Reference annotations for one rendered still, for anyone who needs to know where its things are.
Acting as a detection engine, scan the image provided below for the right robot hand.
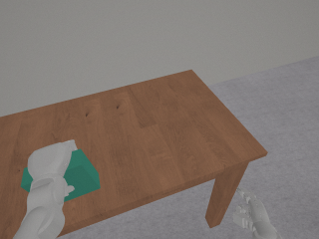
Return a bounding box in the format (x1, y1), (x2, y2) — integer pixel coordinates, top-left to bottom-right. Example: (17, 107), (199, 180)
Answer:
(232, 187), (270, 231)

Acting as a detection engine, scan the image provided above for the left robot forearm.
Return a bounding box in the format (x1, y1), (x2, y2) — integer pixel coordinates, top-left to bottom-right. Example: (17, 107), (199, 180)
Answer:
(13, 173), (65, 239)

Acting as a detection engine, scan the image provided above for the left robot hand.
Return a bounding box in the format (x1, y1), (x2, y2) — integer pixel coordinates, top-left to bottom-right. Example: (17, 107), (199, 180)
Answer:
(27, 139), (78, 197)

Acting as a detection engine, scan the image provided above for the table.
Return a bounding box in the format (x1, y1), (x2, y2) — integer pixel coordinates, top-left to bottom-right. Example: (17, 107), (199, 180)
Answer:
(0, 70), (268, 239)

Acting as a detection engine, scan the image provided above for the sponge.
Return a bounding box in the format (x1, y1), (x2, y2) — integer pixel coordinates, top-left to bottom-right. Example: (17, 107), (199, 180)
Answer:
(21, 149), (101, 202)

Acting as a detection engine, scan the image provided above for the right robot forearm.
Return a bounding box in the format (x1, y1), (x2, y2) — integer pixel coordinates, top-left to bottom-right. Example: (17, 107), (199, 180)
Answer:
(251, 221), (282, 239)

